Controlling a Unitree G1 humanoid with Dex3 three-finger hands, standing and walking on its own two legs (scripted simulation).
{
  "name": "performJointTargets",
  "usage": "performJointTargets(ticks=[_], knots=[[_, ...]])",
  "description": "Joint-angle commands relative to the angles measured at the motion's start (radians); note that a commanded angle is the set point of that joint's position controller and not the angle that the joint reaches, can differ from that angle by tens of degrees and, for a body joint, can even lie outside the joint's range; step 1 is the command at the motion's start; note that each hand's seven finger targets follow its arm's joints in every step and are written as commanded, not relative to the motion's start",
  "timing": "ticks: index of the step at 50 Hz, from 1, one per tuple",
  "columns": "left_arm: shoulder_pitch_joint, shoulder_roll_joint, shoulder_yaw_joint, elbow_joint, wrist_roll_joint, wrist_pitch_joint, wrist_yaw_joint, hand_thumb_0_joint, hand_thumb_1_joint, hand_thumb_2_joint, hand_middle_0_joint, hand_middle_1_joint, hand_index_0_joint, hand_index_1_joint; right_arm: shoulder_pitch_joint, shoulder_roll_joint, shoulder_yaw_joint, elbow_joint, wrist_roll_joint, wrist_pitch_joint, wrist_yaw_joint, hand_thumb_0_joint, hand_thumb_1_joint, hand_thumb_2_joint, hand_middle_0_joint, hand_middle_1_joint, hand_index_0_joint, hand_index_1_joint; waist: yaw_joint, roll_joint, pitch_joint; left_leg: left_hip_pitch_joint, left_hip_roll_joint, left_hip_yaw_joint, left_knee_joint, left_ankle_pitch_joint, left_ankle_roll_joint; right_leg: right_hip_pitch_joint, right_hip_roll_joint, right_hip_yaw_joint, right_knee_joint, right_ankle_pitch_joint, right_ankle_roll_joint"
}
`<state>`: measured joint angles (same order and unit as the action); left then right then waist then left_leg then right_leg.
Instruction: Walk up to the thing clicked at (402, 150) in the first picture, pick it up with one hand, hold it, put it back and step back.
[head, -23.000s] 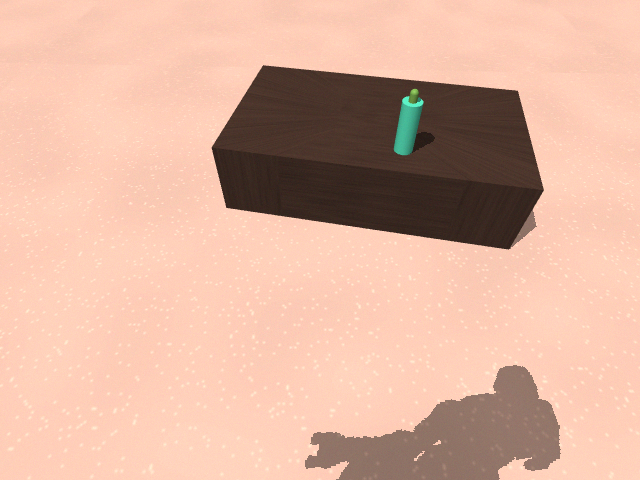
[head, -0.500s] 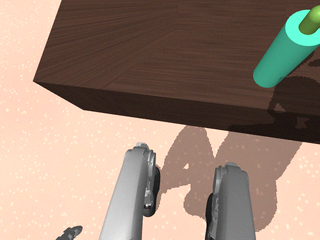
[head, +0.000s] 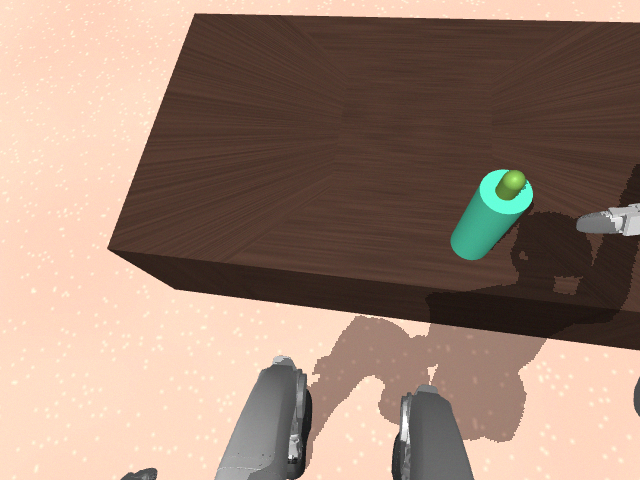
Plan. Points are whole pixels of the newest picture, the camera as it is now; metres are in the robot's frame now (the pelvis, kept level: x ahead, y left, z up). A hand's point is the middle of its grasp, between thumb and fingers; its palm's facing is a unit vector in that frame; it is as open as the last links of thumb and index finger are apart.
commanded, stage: home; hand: right
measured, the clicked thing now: (489, 214) +0.52 -0.20 -0.18
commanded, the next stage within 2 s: none
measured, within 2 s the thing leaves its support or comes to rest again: neither
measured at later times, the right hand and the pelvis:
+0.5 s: hand (571, 351) +0.28 -0.20 +0.02, palm faces +0.18 +0.93 -0.31, open 17.3 cm; pelvis +0.05 +0.01 +0.10, yaw -2 degrees
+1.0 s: hand (555, 426) +0.21 -0.17 +0.04, palm faces +0.16 +0.95 -0.27, open 17.4 cm; pelvis +0.04 +0.02 +0.10, yaw -2 degrees
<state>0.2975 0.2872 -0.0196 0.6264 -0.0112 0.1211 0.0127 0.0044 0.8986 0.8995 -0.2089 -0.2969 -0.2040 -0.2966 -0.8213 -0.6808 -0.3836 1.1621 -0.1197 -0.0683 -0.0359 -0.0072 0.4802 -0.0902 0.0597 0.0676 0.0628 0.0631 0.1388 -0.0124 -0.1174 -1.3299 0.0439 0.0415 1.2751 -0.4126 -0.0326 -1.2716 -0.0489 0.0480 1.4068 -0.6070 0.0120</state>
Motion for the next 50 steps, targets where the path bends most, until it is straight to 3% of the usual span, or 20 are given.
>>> performJointTargets(ticks=[1,3,5,7,10,13,16,19,22,24,28,29,31,32,35,36,37,39,47,50], knots=[[0.144,0.171,0.074,-0.069,-0.017,-0.017,0.023,0.0,0.896,0.9,-0.201,-0.293,-0.199,-0.295,-0.046,-0.093,0.046,-0.261,0.037,-0.003,-0.018,0.0,0.533,-0.067,0.056,0.057,0.056,0.057,-0.033,-0.118,-0.509,0.499,-0.047,0.027,-0.199,0.253,0.067,0.427,0.013,0.01,-0.32,0.444,-0.002],[0.126,0.158,0.073,-0.082,-0.024,-0.016,0.034,0.0,0.896,0.9,-0.201,-0.294,-0.199,-0.296,-0.014,-0.114,0.036,-0.406,0.054,0.002,-0.038,0.0,0.553,-0.055,0.054,0.054,0.054,0.054,-0.059,-0.14,-0.534,0.597,-0.049,0.018,-0.255,0.264,0.069,0.48,0.014,-0.01,-0.365,0.441,-0.005],[0.109,0.142,0.065,-0.082,-0.03,-0.027,0.048,0.0,0.896,0.9,-0.201,-0.294,-0.199,-0.296,0.099,-0.036,0.074,-0.43,0.073,0.015,-0.057,0.0,0.557,-0.053,0.053,0.053,0.053,0.053,-0.058,-0.119,-0.459,0.647,-0.048,0.023,-0.302,0.244,0.065,0.494,0.021,-0.014,-0.42,0.41,-0.004],[0.087,0.139,0.062,-0.084,-0.032,-0.034,0.069,0.0,0.896,0.9,-0.201,-0.293,-0.199,-0.295,0.175,-0.091,0.035,-0.522,0.082,0.016,-0.089,0.0,0.516,-0.077,0.058,0.06,0.058,0.06,-0.093,-0.143,-0.451,0.693,-0.047,0.018,-0.342,0.256,0.066,0.555,0.021,-0.025,-0.452,0.426,-0.005],[0.063,0.114,0.055,-0.092,-0.03,-0.049,0.094,0.0,0.896,0.9,-0.201,-0.294,-0.199,-0.296,0.249,-0.006,0.078,-0.646,0.107,0.022,-0.115,0.0,0.521,-0.074,0.057,0.059,0.057,0.059,-0.091,-0.161,-0.377,0.74,-0.046,0.013,-0.409,0.223,0.065,0.613,0.021,-0.037,-0.517,0.376,-0.006],[0.034,0.079,0.041,-0.095,-0.024,-0.073,0.111,0.0,0.896,0.9,-0.201,-0.294,-0.199,-0.296,0.443,0.16,0.161,-0.582,0.119,0.047,-0.123,0.0,0.532,-0.067,0.056,0.057,0.056,0.057,-0.077,-0.08,-0.268,0.786,-0.046,0.017,-0.465,0.218,0.057,0.6,0.024,-0.044,-0.559,0.352,-0.014],[-0.002,0.081,0.045,-0.111,-0.024,-0.085,0.129,0.0,0.896,0.9,-0.201,-0.294,-0.199,-0.295,0.497,0.149,0.167,-0.755,0.129,0.056,-0.135,0.0,0.545,-0.06,0.055,0.055,0.055,0.055,-0.107,-0.127,-0.264,0.85,-0.039,0.019,-0.501,0.215,0.058,0.68,0.031,-0.053,-0.612,0.358,-0.009],[-0.037,0.055,0.042,-0.119,-0.025,-0.105,0.135,0.0,0.896,0.9,-0.201,-0.295,-0.199,-0.296,0.687,0.337,0.297,-0.737,0.147,0.088,-0.127,0.0,0.531,-0.067,0.056,0.057,0.056,0.057,-0.081,-0.048,-0.16,0.839,-0.044,0.035,-0.531,0.206,0.053,0.704,0.026,-0.045,-0.647,0.349,-0.01],[-0.072,0.063,0.051,-0.14,-0.024,-0.117,0.143,0.0,0.896,0.9,-0.201,-0.294,-0.199,-0.296,0.785,0.27,0.262,-0.917,0.147,0.103,-0.134,0.0,0.501,-0.085,0.059,0.062,0.059,0.062,-0.124,-0.064,-0.204,0.902,-0.039,0.038,-0.541,0.266,0.051,0.76,0.032,-0.051,-0.659,0.426,-0.005],[-0.1,0.052,0.047,-0.167,-0.027,-0.127,0.145,0.0,0.896,0.9,-0.201,-0.294,-0.199,-0.296,0.9,0.354,0.337,-0.966,0.158,0.131,-0.125,0.0,0.515,-0.077,0.057,0.06,0.057,0.06,-0.105,-0.007,-0.142,0.898,-0.045,0.046,-0.563,0.255,0.043,0.764,0.03,-0.05,-0.67,0.412,-0.01],[-0.13,0.043,0.046,-0.195,-0.026,-0.143,0.156,0.0,0.897,0.901,-0.201,-0.296,-0.2,-0.297,1.043,0.33,0.324,-1.113,0.158,0.154,-0.129,0.0,0.536,-0.063,0.055,0.056,0.055,0.056,-0.117,0.029,-0.102,0.923,-0.044,0.041,-0.591,0.22,0.033,0.758,0.036,-0.059,-0.685,0.363,-0.018],[-0.133,0.035,0.038,-0.203,-0.024,-0.152,0.154,0.0,0.897,0.901,-0.201,-0.296,-0.2,-0.298,1.142,0.42,0.387,-1.029,0.158,0.174,-0.119,0.0,0.54,-0.061,0.054,0.055,0.054,0.055,-0.103,0.059,-0.053,0.903,-0.047,0.042,-0.594,0.216,0.031,0.741,0.037,-0.06,-0.684,0.358,-0.02],[-0.13,0.043,0.045,-0.217,-0.022,-0.16,0.164,0.0,0.897,0.901,-0.201,-0.296,-0.2,-0.298,1.03,0.292,0.293,-1.267,0.157,0.158,-0.132,0.0,0.502,-0.083,0.058,0.061,0.058,0.061,-0.118,-0.015,-0.115,0.932,-0.038,0.028,-0.595,0.224,0.031,0.778,0.042,-0.066,-0.681,0.355,-0.019],[-0.128,0.041,0.041,-0.208,-0.019,-0.166,0.165,0.0,0.897,0.901,-0.201,-0.296,-0.2,-0.297,1.115,0.346,0.334,-1.179,0.152,0.173,-0.126,0.0,0.526,-0.069,0.056,0.057,0.056,0.057,-0.107,0.01,-0.062,0.912,-0.04,0.028,-0.594,0.212,0.03,0.765,0.041,-0.066,-0.68,0.344,-0.02],[-0.124,0.034,0.04,-0.228,-0.011,-0.188,0.168,0.0,0.897,0.901,-0.201,-0.297,-0.2,-0.298,1.151,0.396,0.368,-1.2,0.151,0.187,-0.118,0.0,0.526,-0.069,0.056,0.057,0.056,0.057,-0.095,0.016,-0.06,0.904,-0.038,0.029,-0.589,0.215,0.029,0.766,0.042,-0.061,-0.672,0.342,-0.022],[-0.117,0.045,0.047,-0.232,-0.012,-0.192,0.172,0.0,0.897,0.901,-0.201,-0.297,-0.2,-0.298,1.094,0.337,0.323,-1.291,0.149,0.181,-0.125,0.0,0.515,-0.075,0.057,0.059,0.057,0.059,-0.1,-0.014,-0.088,0.914,-0.035,0.026,-0.589,0.223,0.029,0.785,0.043,-0.062,-0.676,0.35,-0.019],[-0.116,0.045,0.046,-0.227,-0.009,-0.195,0.172,0.0,0.897,0.901,-0.201,-0.296,-0.2,-0.298,1.097,0.333,0.319,-1.277,0.145,0.184,-0.127,0.0,0.526,-0.069,0.056,0.057,0.056,0.057,-0.104,-0.031,-0.086,0.916,-0.035,0.026,-0.584,0.222,0.031,0.782,0.044,-0.059,-0.677,0.355,-0.016],[-0.11,0.044,0.047,-0.23,-0.004,-0.208,0.172,0.0,0.897,0.901,-0.201,-0.297,-0.2,-0.298,1.153,0.396,0.372,-1.222,0.14,0.199,-0.118,0.0,0.533,-0.065,0.055,0.056,0.055,0.056,-0.093,-0.008,-0.078,0.912,-0.035,0.03,-0.575,0.249,0.031,0.785,0.042,-0.056,-0.668,0.384,-0.015],[-0.118,0.036,0.046,-0.251,-0.001,-0.239,0.158,0.0,0.897,0.901,-0.201,-0.297,-0.2,-0.298,1.202,0.373,0.344,-1.248,0.133,0.21,-0.122,0.0,0.529,-0.067,0.055,0.057,0.055,0.056,-0.139,-0.014,-0.065,0.929,-0.034,0.044,-0.581,0.208,0.031,0.747,0.048,-0.057,-0.677,0.355,-0.011],[-0.113,0.051,0.056,-0.252,-0.003,-0.243,0.149,0.0,0.897,0.901,-0.201,-0.297,-0.2,-0.298,1.226,0.385,0.35,-1.204,0.134,0.217,-0.12,0.0,0.551,-0.054,0.053,0.053,0.053,0.053,-0.132,0.001,-0.038,0.91,-0.041,0.046,-0.576,0.177,0.033,0.721,0.043,-0.051,-0.684,0.327,-0.011]])
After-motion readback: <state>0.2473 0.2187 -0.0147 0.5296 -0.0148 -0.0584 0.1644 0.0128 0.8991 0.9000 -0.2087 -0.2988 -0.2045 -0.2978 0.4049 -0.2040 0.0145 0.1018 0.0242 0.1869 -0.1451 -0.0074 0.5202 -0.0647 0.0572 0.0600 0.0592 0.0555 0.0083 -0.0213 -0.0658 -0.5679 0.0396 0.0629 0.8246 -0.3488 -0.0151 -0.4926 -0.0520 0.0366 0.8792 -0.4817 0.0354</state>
